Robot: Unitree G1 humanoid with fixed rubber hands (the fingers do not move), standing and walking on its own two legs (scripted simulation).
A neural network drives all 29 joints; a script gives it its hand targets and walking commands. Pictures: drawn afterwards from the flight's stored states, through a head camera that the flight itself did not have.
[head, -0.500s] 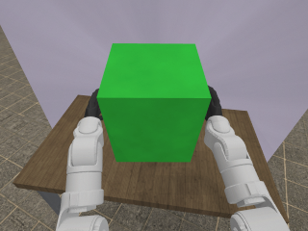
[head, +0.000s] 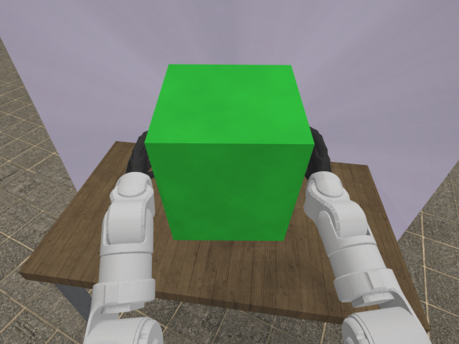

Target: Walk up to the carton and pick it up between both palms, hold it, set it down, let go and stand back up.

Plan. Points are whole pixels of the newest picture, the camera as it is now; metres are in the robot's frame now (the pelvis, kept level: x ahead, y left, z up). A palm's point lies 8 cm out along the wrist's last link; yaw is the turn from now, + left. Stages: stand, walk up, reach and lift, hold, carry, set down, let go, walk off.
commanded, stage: hold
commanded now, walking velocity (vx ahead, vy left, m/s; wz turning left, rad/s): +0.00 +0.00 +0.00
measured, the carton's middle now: (229, 157) +0.40 +0.00 +0.16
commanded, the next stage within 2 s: set down in 1.48 s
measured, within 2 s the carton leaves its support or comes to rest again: neither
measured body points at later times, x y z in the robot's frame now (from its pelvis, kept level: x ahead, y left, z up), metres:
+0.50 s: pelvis +0.00 +0.00 +0.00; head -0.04 +0.02 +0.45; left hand +0.37 +0.16 +0.16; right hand +0.37 -0.15 +0.16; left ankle +0.00 +0.14 -0.75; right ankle +0.01 -0.14 -0.75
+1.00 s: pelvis +0.00 +0.00 +0.00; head -0.04 +0.02 +0.45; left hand +0.36 +0.15 +0.16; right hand +0.37 -0.15 +0.16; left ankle +0.00 +0.14 -0.75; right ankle +0.01 -0.14 -0.75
